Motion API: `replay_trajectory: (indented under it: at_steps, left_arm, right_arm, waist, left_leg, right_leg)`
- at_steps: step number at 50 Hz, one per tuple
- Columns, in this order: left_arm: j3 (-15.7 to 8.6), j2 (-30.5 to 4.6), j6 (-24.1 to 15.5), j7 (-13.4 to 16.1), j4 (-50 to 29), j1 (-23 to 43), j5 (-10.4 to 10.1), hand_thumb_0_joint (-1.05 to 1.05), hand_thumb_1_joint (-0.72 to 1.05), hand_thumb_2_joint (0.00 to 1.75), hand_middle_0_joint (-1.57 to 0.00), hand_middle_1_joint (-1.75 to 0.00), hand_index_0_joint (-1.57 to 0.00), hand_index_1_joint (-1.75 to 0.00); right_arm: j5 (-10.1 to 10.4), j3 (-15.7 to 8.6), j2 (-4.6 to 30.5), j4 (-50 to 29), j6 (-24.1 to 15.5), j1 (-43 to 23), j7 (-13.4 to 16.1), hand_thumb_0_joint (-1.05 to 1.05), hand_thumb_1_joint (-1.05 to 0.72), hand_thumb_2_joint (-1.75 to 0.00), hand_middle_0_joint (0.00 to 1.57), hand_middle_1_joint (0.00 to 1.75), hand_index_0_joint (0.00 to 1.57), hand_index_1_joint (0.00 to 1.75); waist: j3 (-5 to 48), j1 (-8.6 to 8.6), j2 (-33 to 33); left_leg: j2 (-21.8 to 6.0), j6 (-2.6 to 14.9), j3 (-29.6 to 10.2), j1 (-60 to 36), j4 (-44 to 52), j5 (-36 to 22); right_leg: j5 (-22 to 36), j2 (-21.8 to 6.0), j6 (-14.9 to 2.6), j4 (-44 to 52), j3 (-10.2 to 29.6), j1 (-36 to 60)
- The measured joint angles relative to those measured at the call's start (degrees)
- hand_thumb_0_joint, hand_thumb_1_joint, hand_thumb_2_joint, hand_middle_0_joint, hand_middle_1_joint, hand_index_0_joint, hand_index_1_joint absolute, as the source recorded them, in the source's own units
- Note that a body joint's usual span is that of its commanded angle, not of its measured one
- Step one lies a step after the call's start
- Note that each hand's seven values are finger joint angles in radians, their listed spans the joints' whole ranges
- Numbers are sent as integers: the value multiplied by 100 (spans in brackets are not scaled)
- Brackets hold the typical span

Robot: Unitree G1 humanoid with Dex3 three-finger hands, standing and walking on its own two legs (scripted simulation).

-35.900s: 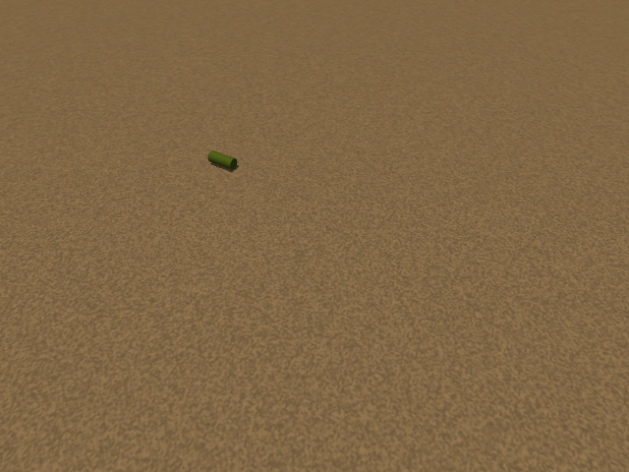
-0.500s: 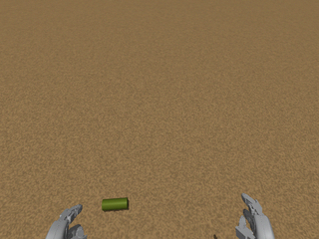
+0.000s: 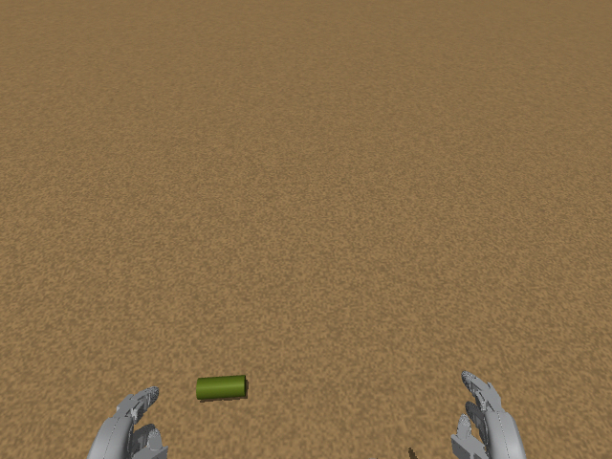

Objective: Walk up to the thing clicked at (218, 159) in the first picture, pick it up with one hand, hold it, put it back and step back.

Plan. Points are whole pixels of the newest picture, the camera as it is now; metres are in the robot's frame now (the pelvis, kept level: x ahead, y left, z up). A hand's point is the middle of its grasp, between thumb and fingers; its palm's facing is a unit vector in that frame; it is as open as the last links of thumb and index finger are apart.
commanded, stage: stand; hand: left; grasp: from above
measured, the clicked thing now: (221, 387) +0.46 +0.24 -0.68
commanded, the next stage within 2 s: none
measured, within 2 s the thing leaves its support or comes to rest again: neither
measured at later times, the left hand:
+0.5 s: hand out of the picture +0.04 +0.25 -0.11, palm faces +0.05 -0.95 -0.32, open 7.4 cm
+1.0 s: hand out of the picture +0.02 +0.24 -0.10, palm faces +0.03 -0.94 -0.35, open 7.4 cm
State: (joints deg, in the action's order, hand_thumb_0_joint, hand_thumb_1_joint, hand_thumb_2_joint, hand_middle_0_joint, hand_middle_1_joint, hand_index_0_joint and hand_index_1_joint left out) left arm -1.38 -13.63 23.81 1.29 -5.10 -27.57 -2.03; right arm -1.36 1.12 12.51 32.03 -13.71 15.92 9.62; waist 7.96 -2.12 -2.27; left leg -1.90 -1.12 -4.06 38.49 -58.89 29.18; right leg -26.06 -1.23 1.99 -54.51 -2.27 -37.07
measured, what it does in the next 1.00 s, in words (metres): rises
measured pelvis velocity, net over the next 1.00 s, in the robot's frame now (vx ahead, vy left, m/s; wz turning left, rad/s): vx -0.02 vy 0.00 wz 0.01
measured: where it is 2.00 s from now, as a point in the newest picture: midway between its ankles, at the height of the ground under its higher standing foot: outside the picture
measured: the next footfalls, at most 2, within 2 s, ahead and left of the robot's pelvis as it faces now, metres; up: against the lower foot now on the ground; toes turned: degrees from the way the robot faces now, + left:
none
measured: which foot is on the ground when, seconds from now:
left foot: down 0.00-1.00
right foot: down 0.00-1.00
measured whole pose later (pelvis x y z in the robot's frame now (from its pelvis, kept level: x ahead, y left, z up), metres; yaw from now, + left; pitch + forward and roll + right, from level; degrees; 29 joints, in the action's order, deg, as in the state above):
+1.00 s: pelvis -0.02 +0.00 +0.06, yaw +0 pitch -5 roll +0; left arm -2.0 -17.1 0.5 1.4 64.6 -11.0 1.8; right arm -1.6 -2.3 17.6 63.2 0.5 9.9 0.2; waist -3.7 0.5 -1.1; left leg -0.3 -0.9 -2.0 7.5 -23.6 11.5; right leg -10.4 -3.0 2.2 -22.9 -1.3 -7.8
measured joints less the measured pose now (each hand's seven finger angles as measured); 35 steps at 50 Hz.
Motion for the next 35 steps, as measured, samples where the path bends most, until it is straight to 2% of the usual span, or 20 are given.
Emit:
replay_trajectory:
  at_steps: [2,3,5,9,14,21,35]
  left_arm:
    - [97,-96,-780,39,1104,600,245,1,90,90,-20,-30,-20,-30]
    - [111,-133,-1057,49,1644,864,333,1,90,90,-20,-30,-20,-30]
    - [96,-212,-1423,46,2515,1227,445,1,90,90,-20,-30,-20,-30]
    - [-32,-326,-1791,55,3704,1469,474,1,91,90,-20,-30,-20,-30]
    - [-150,-363,-2022,75,4816,1477,455,1,91,90,-20,-30,-20,-30]
    - [-166,-313,-2156,67,5869,1426,403,1,91,90,-20,-30,-20,-30]
    - [-95,-284,-2243,41,6811,1502,403,1,91,90,-20,-30,-20,-30]
  right_arm:
    - [-304,-25,100,457,348,-265,-255,1,-90,-90,20,30,20,30]
    - [-382,-13,175,668,547,-376,-402,1,-90,-90,20,30,21,30]
    - [-361,-52,276,1025,814,-523,-642,1,-90,-90,20,30,21,30]
    - [-223,-246,367,1457,1054,-549,-867,1,-90,-90,20,30,21,30]
    - [-205,-395,445,1876,1188,-448,-914,1,-90,-90,20,30,21,30]
    - [-150,-390,381,2384,1300,-390,-857,1,-91,-90,20,30,20,30]
    - [-48,-342,301,2934,1373,-568,-876,1,-90,-90,20,30,21,30]
  waist:
    - [-376,158,137]
    - [-498,215,180]
    - [-686,286,260]
    - [-867,314,351]
    - [-966,298,316]
    - [-1083,320,258]
    - [-1136,332,189]
  left_leg:
    - [67,33,97,-390,211,-104]
    - [97,44,126,-541,325,-164]
    - [164,64,180,-817,557,-277]
    - [246,102,240,-1252,987,-469]
    - [249,155,252,-1701,1436,-648]
    - [258,195,272,-2319,2165,-984]
    - [321,174,291,-3059,3293,-1606]
  right_leg:
    - [40,-69,-22,81,87,314]
    - [73,-100,-27,146,113,440]
    - [136,-169,-6,279,161,668]
    - [277,-255,55,616,208,1059]
    - [514,-260,112,1162,200,1552]
    - [918,-270,158,2011,191,2225]
    - [1437,-337,153,2951,186,2879]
